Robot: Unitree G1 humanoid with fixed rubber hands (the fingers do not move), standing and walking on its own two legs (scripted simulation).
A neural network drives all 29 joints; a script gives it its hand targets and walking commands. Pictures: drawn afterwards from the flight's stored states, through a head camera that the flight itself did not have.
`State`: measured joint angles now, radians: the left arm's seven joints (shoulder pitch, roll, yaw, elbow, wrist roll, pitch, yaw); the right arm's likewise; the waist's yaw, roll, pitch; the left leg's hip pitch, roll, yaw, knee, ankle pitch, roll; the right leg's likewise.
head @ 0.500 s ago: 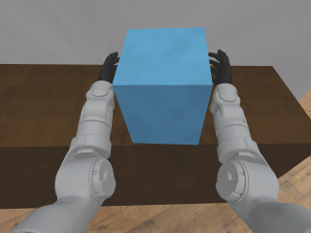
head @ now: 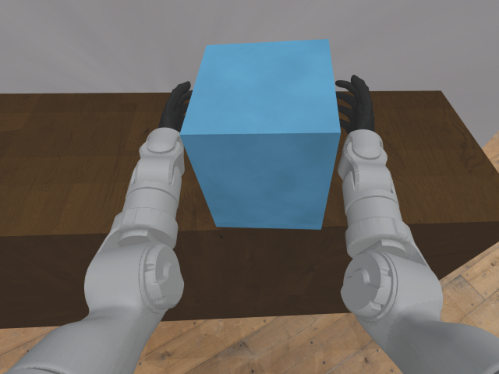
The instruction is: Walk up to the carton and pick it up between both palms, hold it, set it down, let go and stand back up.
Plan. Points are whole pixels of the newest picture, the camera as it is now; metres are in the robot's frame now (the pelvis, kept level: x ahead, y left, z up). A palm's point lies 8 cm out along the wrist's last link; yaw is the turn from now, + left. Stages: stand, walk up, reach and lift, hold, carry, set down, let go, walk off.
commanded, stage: set down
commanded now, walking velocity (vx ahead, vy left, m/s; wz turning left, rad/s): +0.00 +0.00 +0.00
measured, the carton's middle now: (266, 142) +0.46 -0.10 +0.09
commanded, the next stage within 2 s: none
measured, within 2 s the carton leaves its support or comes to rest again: neither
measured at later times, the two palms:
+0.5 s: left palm (178, 134) +0.48 +0.05 +0.12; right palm (357, 137) +0.41 -0.23 +0.13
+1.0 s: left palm (185, 136) +0.48 +0.04 +0.11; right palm (362, 143) +0.40 -0.24 +0.12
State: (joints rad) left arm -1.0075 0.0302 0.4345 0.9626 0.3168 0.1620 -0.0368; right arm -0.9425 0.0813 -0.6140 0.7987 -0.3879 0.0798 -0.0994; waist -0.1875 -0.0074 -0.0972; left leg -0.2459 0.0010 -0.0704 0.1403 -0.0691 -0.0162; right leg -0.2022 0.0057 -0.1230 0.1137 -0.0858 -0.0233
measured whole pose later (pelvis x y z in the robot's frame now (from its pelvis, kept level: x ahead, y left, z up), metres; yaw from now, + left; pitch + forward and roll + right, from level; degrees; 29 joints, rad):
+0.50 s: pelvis +0.01 +0.00 +0.00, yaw -1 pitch +12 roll +0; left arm -1.00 0.00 0.47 0.99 0.36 0.10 -0.03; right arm -0.91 0.10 -0.65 0.76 -0.44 0.04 -0.09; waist -0.17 0.00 -0.10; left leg -0.26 0.00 -0.05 0.12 -0.06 -0.01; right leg -0.23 0.01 -0.11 0.10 -0.07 -0.02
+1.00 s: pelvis +0.00 +0.00 +0.00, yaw -2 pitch +11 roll +0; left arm -1.02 -0.02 0.55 0.98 0.40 0.02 -0.07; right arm -0.89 0.14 -0.69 0.66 -0.50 0.04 -0.06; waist -0.15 0.00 -0.04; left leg -0.24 0.01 -0.04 0.11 -0.06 -0.01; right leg -0.23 0.01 -0.11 0.11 -0.08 -0.02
